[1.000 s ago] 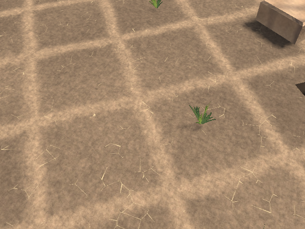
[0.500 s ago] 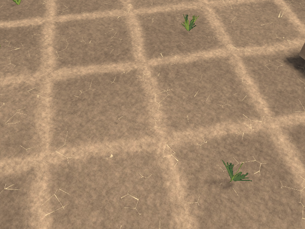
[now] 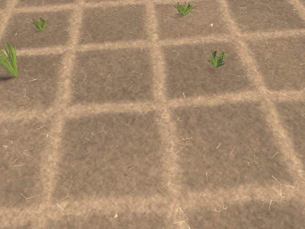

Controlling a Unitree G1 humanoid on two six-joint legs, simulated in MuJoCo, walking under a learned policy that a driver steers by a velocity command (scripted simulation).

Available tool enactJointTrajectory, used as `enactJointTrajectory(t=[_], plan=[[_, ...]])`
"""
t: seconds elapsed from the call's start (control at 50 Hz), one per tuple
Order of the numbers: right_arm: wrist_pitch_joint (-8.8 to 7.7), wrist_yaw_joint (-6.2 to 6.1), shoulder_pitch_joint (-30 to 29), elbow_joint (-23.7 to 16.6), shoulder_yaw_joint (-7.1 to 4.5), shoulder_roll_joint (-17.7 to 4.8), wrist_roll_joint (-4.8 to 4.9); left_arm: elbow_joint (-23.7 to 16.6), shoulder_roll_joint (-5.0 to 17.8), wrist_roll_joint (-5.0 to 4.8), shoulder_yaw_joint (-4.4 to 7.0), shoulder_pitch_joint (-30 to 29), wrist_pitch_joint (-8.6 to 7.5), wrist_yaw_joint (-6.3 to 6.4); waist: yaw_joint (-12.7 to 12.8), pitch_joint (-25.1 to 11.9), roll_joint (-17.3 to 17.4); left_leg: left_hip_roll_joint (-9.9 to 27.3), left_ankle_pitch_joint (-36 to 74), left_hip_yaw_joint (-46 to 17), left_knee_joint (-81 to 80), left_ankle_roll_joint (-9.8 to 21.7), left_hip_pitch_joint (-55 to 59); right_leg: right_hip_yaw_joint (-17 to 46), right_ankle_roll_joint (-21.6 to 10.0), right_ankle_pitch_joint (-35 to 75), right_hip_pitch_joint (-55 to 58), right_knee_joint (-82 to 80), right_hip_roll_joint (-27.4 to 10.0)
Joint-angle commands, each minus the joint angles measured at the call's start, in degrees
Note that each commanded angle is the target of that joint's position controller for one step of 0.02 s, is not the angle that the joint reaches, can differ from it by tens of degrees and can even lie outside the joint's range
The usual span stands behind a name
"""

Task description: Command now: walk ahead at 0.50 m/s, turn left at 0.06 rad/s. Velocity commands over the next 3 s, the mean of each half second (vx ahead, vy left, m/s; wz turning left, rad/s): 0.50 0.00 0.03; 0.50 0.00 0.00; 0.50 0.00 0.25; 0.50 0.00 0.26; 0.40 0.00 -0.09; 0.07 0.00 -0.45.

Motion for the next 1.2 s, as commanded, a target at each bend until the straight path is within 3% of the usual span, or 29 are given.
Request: enactJointTrajectory(t=[0.02,0.08,0.16,0.24,0.3,0.34,0.36,0.38,0.4,0.42,0.44,0.46,0.48,0.56,0.68,0.76,0.82,0.84,0.86,0.88,0.9,0.92,0.94,0.96,0.98,1.02,1.06,1.1,1.2], plan=[[-0.35,-0.16,0.16,-4.25,-1.15,-3.59,-0.32,-2.29,6.95,-0.15,1.53,0.46,-0.85,-0.05,-0.60,-0.67,-7.59,5.19,4.36,-1.63,-3.23,-1.18,-10.16,16.84,-10.71,5.69,7.12,-14.85,-15.21],[-0.40,-0.37,-4.66,-5.86,-0.70,-2.61,-0.74,-0.93,8.86,-0.41,2.10,1.95,-0.79,0.51,0.18,0.22,-5.87,5.88,12.48,-0.89,-12.24,-2.58,-12.06,12.03,-10.72,12.33,7.15,-16.35,-14.52],[-1.13,0.29,-12.26,-7.67,-0.05,-1.08,-0.38,0.99,9.81,-1.12,2.23,5.47,-0.04,1.00,3.07,1.33,-5.58,3.94,24.06,1.04,-26.37,-2.58,-8.57,6.80,-8.37,13.32,7.95,-16.20,-12.25],[-1.70,1.42,-18.42,-10.08,-0.05,-1.52,0.30,3.33,10.49,-1.50,2.34,9.71,1.07,1.14,5.08,2.82,-5.80,2.40,23.57,1.41,-32.54,-1.44,-9.27,8.00,-7.90,13.00,14.27,-13.72,-15.05],[-2.13,2.20,-18.21,-10.88,-0.49,-2.88,0.26,4.28,11.44,-1.55,2.70,9.90,2.09,1.57,3.41,2.21,-6.94,1.25,17.37,1.73,-35.53,0.78,-7.03,8.91,-6.44,19.04,19.26,-9.58,-17.22],[-2.24,1.88,-8.81,-8.40,-2.05,-5.73,-0.13,4.10,11.80,-1.55,2.66,8.05,2.60,1.85,-2.29,-3.62,-7.00,-1.66,16.94,4.50,-38.31,3.34,7.53,6.06,-4.41,34.58,18.42,1.38,-14.53],[-2.13,1.31,0.61,-6.14,-3.32,-8.90,-0.60,3.26,9.94,-0.87,1.82,7.75,2.51,2.00,-6.25,-10.82,-5.35,2.32,19.84,0.88,-35.79,6.03,23.23,3.82,-2.54,30.85,11.07,13.58,-11.83],[-1.73,0.89,7.41,-5.33,-4.67,-14.56,-1.66,1.62,4.44,-0.34,0.02,13.19,1.39,1.72,-5.95,-20.07,5.99,17.17,15.57,-21.88,-35.42,14.33,47.28,-0.03,1.71,10.04,-12.12,36.21,-4.01],[-1.21,0.92,9.84,-4.34,-3.99,-11.74,-0.49,2.56,4.49,-0.49,-0.28,13.42,0.20,1.32,-6.65,-24.66,12.61,21.79,9.23,-38.61,-43.56,17.56,51.65,6.07,2.44,-22.99,-22.20,46.58,-0.14],[-0.99,0.84,6.96,-4.46,-2.85,-8.88,-0.14,1.29,9.54,-2.03,1.17,8.84,-0.50,0.86,-6.85,-16.38,7.91,19.84,3.68,-32.99,-45.34,15.02,45.73,8.07,1.84,-21.49,-27.93,50.99,-3.74],[-0.83,0.72,2.99,-5.07,-2.35,-7.63,-0.17,-0.06,9.61,-2.47,1.11,4.25,-0.73,0.74,-5.58,-9.62,4.55,17.59,4.94,-25.42,-46.69,13.31,37.11,5.91,1.47,-16.53,-28.61,49.53,-6.57],[-0.87,0.95,-0.47,-5.17,-1.92,-6.30,-0.67,-0.52,9.00,-1.63,1.12,2.07,-0.60,0.86,-3.78,-4.72,1.51,15.23,8.46,-20.42,-49.09,12.63,28.58,4.91,1.67,-12.59,-26.90,45.64,-8.40],[-1.23,1.13,-2.86,-5.44,-1.42,-4.69,-1.13,-0.24,8.63,-1.01,1.48,2.63,0.02,1.06,-1.57,-2.87,2.24,13.34,11.99,-16.83,-51.11,11.93,22.77,5.35,1.87,-9.79,-23.25,42.42,-10.14],[-2.43,1.22,-4.08,-4.00,-1.92,-5.67,-0.81,0.20,5.46,-0.54,0.99,3.70,2.04,1.52,1.34,-0.65,2.65,11.40,19.40,-9.25,-56.32,13.13,14.83,4.66,3.95,-3.34,-19.69,35.77,-11.11],[-1.73,0.01,0.46,-0.96,-2.54,-7.98,-0.17,-2.68,3.51,-0.56,0.07,-8.25,1.08,0.63,-2.46,1.96,0.90,8.96,20.57,-1.75,-57.30,10.38,16.65,2.62,4.42,14.00,-18.43,14.38,-9.16],[-0.79,-0.18,4.26,1.58,-2.91,-9.08,0.52,-4.94,4.40,-1.13,0.10,-13.78,0.61,-0.45,-4.23,3.19,1.23,11.89,18.80,-2.82,-54.81,9.62,23.09,2.74,3.13,12.64,-18.71,7.92,-7.83],[0.11,-0.56,3.99,2.59,-3.31,-9.81,0.74,-5.27,6.03,-1.03,0.61,-12.58,0.22,-1.05,-2.47,2.31,2.26,13.81,23.93,-3.79,-50.52,8.07,27.64,2.16,0.89,6.39,-15.60,5.12,-6.71],[0.43,-0.69,2.92,2.59,-3.32,-10.03,0.81,-4.41,6.98,-0.89,1.17,-9.15,0.10,-0.99,-0.15,0.43,2.47,12.89,31.19,-2.74,-46.31,7.08,27.84,0.58,-0.14,5.38,-10.18,3.62,-5.25],[0.72,-0.80,2.84,2.59,-2.84,-8.79,0.62,-2.02,9.20,-0.64,2.46,-1.67,0.09,-0.62,3.24,-4.34,1.39,9.90,38.27,-0.33,-37.18,5.62,26.26,-0.87,-1.67,5.54,0.45,2.87,-3.67],[0.71,-0.98,3.46,1.46,-1.56,-5.94,-0.51,0.00,13.27,-0.17,3.81,8.27,0.17,-0.08,6.76,-12.72,-3.52,6.51,29.51,2.76,-21.09,3.33,17.35,7.25,-5.00,8.49,16.71,5.02,-11.30],[-0.50,-0.55,10.10,0.23,0.34,0.16,-0.72,1.17,18.66,0.00,5.04,12.36,0.66,0.00,4.14,-19.32,-18.67,-3.81,-0.27,4.17,0.20,-0.95,-6.65,33.81,-14.39,-2.68,36.81,-0.18,-24.01],[-1.70,-0.27,7.55,1.14,-0.50,-4.01,-0.04,0.96,13.30,-0.86,3.58,13.28,0.74,-0.17,6.35,-20.58,-15.93,-3.18,-12.99,-3.92,7.95,-0.73,-14.00,42.55,-14.57,-10.44,37.79,-6.21,-24.62],[-2.43,0.10,2.64,-0.37,-1.48,-7.43,1.42,0.39,11.09,-0.79,2.72,9.32,0.64,-0.05,5.97,-12.44,-12.22,-0.17,-9.22,-3.96,10.06,0.16,-18.43,34.82,-11.96,-10.76,31.65,-6.97,-23.04],[-2.64,-0.06,-0.77,-1.13,-1.32,-7.04,1.37,-0.39,9.88,-0.47,2.32,5.48,0.70,0.05,4.59,-8.00,-8.08,2.75,-4.04,-2.23,7.90,0.45,-17.51,28.13,-10.50,-6.39,24.24,-7.65,-20.85],[-2.48,-0.27,-2.63,-1.43,-1.47,-6.58,0.48,-0.63,8.30,-0.12,1.87,2.44,0.69,-0.08,3.11,-4.23,-6.22,4.45,-0.47,-1.59,4.26,0.23,-15.63,23.52,-10.02,-1.20,17.24,-9.40,-18.87],[-1.24,-0.32,-0.66,-0.80,-1.62,-5.14,0.18,-0.76,6.57,0.44,1.40,0.11,0.23,-0.20,0.12,-3.06,-8.23,6.29,3.36,-1.98,0.43,-0.23,-9.39,18.48,-9.67,4.07,10.06,-12.65,-16.53],[-0.21,-0.50,-0.42,-0.61,-1.36,-3.54,-0.07,0.06,7.42,-0.04,1.71,0.45,-0.40,-0.10,-0.80,-2.09,-7.40,6.64,5.53,-1.39,-2.79,-1.18,-8.68,14.97,-10.56,7.45,7.41,-15.12,-16.13],[0.08,-0.68,-3.98,-1.76,-1.22,-3.09,-0.48,1.09,8.62,-0.14,2.10,1.58,-0.48,0.42,-0.37,-0.35,-6.00,6.99,10.32,-1.29,-8.28,-2.25,-11.44,12.56,-10.91,9.81,7.41,-16.78,-16.11],[-0.20,0.39,-11.12,-2.98,-0.59,-1.55,0.25,3.12,9.66,0.03,2.37,3.65,-0.18,1.33,2.38,1.73,-5.78,5.47,24.46,0.07,-23.04,-2.02,-10.87,3.24,-7.85,10.36,9.88,-18.50,-14.59]])
Next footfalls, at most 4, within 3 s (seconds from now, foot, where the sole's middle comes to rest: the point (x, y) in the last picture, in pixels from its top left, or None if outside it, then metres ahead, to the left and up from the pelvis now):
0.36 left None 0.37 0.15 -0.78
0.88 right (188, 196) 0.64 -0.10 -0.78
1.42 left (135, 145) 0.93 0.15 -0.78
1.96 right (158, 97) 1.28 0.03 -0.78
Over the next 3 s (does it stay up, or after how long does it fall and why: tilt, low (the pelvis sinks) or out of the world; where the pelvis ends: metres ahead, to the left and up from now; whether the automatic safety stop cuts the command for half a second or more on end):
stays up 1.40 0.15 0.00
